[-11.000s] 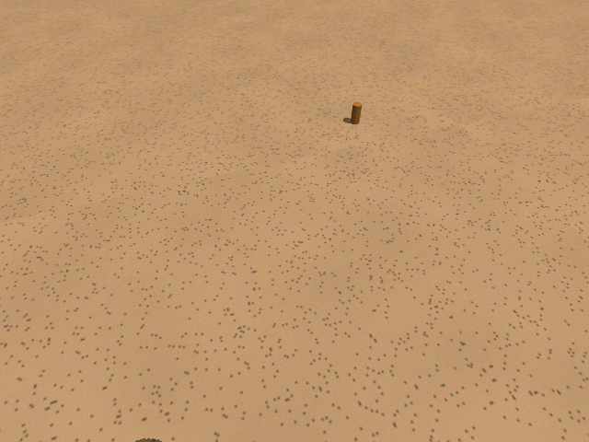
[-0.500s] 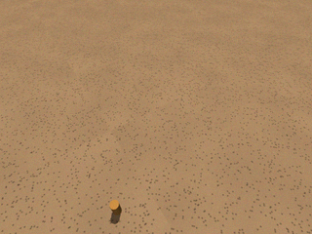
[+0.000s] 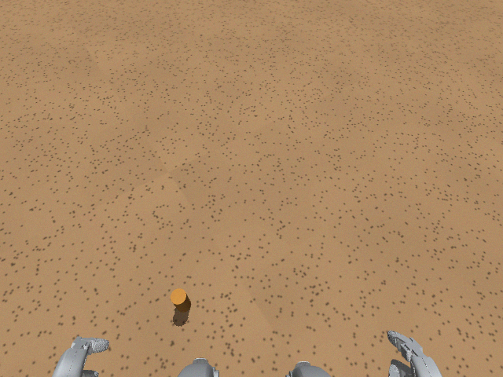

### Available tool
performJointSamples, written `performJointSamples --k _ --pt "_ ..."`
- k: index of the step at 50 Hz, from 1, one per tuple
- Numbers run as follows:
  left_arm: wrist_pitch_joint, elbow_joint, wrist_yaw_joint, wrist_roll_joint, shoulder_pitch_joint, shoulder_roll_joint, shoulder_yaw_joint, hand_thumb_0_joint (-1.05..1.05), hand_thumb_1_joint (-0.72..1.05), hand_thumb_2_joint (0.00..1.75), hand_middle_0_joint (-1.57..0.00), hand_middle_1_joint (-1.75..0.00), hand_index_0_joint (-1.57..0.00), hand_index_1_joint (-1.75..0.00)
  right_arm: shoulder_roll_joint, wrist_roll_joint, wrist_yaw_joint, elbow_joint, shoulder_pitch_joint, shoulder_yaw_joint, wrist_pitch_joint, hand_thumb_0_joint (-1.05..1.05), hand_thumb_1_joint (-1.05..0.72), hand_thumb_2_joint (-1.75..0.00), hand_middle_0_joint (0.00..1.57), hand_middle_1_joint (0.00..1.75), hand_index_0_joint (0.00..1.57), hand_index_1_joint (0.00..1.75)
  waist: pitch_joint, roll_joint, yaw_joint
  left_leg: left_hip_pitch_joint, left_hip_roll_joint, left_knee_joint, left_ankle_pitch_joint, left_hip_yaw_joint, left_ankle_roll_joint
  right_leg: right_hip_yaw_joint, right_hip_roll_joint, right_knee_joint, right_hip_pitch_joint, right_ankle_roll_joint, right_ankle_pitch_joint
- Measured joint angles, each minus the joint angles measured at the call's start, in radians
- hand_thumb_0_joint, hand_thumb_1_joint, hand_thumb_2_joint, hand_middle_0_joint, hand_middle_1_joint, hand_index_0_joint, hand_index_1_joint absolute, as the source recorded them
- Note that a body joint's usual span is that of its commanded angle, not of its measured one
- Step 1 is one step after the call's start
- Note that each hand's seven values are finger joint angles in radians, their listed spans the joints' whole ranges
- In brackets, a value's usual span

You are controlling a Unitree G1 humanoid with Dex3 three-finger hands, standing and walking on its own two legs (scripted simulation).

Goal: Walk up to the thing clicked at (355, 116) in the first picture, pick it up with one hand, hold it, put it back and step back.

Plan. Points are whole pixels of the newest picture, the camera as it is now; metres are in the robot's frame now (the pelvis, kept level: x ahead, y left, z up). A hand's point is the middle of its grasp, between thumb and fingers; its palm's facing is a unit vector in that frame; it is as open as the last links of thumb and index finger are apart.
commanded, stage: rise first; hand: left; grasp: from above
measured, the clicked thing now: (181, 300) +0.40 +0.23 -0.67
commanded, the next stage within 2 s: none
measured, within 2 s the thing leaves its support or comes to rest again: neither
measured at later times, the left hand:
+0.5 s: hand out of the picture +0.13 +0.26 -0.21, palm faces -0.24 -0.82 -0.51, open 14.0 cm
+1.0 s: hand (136, 337) +0.25 +0.29 -0.40, palm faces -0.44 -0.38 -0.81, open 13.8 cm
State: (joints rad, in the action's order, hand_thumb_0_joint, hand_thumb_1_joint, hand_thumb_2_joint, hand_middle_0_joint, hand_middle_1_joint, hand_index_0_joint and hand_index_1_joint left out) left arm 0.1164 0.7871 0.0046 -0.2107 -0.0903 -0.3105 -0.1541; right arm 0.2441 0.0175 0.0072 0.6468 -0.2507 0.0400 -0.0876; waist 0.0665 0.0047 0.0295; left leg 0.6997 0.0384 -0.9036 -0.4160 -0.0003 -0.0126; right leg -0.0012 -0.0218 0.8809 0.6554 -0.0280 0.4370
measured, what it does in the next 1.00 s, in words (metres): lowers itself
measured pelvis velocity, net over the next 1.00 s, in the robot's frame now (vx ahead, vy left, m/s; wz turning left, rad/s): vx -0.07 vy -0.01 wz -0.05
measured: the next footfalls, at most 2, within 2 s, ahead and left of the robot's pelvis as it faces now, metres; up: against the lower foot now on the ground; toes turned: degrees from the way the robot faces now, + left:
none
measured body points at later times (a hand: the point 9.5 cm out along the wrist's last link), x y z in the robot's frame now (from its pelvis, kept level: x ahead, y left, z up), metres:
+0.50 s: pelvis -0.01 +0.00 -0.07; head +0.11 +0.02 +0.36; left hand +0.14 +0.30 -0.17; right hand +0.18 -0.24 -0.16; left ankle +0.01 +0.13 -0.69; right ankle +0.00 -0.14 -0.69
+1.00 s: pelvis -0.07 -0.01 -0.26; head +0.14 +0.01 +0.14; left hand +0.27 +0.31 -0.36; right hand +0.10 -0.28 -0.39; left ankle +0.01 +0.12 -0.69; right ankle -0.01 -0.14 -0.69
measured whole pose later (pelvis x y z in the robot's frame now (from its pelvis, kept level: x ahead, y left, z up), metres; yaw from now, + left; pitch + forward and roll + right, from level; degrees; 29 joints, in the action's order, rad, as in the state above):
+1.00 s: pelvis -0.07 -0.01 -0.26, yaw -3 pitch +34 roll -3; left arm -0.13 0.78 0.14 -0.80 0.32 -0.52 -0.14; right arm 0.28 -0.02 -0.05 0.69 -0.06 0.07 -0.15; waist 0.15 -0.01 0.02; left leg 1.91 0.05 -1.97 -0.67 -0.08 -0.03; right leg -0.02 0.01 1.95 1.84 -0.02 0.71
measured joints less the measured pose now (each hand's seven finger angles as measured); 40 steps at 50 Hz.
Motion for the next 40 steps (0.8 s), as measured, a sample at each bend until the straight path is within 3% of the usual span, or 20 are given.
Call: performJointSamples --k 13,25,30,40 --pt "0.072 -0.289 0.006 -0.062 -0.147 -0.001 0.026 0.00 -0.51 0.97 -0.07 -1.08 -0.08 -1.08 -0.009 -0.010 0.004 -0.082 0.053 -0.004 -0.042 0.01 -0.89 -0.90 0.21 0.30 0.20 0.30 0.039 -0.006 -0.001 0.224 0.007 -0.231 -0.097 -0.023 0.000 -0.013 0.007 0.213 0.209 -0.002 0.092" --pt "0.082 -0.408 0.012 -0.114 -0.189 -0.022 0.040 0.00 -0.51 0.94 -0.07 -1.10 -0.09 -1.09 -0.013 -0.010 -0.002 -0.121 0.080 -0.018 -0.076 0.01 -0.89 -0.90 0.21 0.30 0.21 0.30 0.071 -0.015 -0.003 0.418 0.006 -0.406 -0.153 -0.040 -0.003 -0.022 0.008 0.390 0.398 0.001 0.156" --pt "0.017 -0.326 0.022 -0.191 -0.109 -0.056 0.037 0.00 -0.50 0.94 -0.07 -1.10 -0.08 -1.09 0.003 -0.011 -0.014 -0.111 0.102 -0.016 -0.103 0.01 -0.88 -0.90 0.21 0.30 0.21 0.30 0.091 -0.011 -0.004 0.555 0.003 -0.515 -0.180 -0.044 -0.006 -0.020 0.005 0.510 0.537 0.003 0.191" --pt "-0.175 -0.146 0.089 -0.411 0.153 -0.139 0.023 0.00 -0.47 0.95 -0.07 -1.10 -0.08 -1.08 0.044 -0.017 -0.041 -0.033 0.179 0.012 -0.116 0.01 -0.86 -0.89 0.21 0.30 0.21 0.30 0.117 -0.002 -0.006 0.922 0.007 -0.826 -0.244 -0.055 -0.013 -0.011 0.015 0.834 0.909 0.006 0.264"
